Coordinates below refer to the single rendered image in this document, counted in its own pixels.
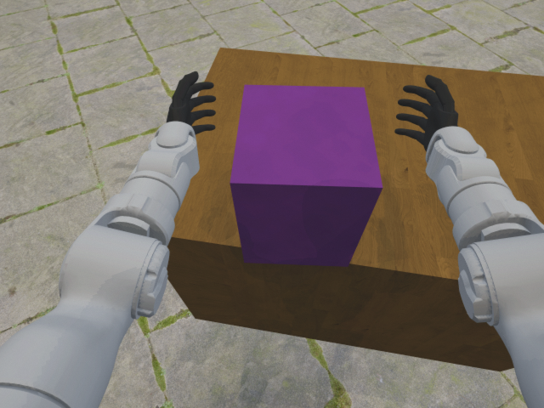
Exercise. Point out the robot right upper arm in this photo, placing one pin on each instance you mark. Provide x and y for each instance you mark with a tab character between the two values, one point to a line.
501	282

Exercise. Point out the robot right forearm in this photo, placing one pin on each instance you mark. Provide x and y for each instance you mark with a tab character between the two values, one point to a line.
477	200

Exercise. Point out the left robot hand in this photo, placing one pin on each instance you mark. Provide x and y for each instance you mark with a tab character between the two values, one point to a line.
182	104

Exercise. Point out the robot left forearm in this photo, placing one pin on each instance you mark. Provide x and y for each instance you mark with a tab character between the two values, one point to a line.
155	190

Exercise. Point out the robot left upper arm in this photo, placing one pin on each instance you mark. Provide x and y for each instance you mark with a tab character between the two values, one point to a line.
65	359

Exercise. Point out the pedestal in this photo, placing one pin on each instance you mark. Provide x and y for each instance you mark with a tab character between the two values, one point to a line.
400	292

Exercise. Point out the right robot hand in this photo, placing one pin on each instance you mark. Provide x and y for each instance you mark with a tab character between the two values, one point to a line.
440	113

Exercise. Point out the carton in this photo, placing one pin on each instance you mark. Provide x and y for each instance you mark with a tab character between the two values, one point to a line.
305	176

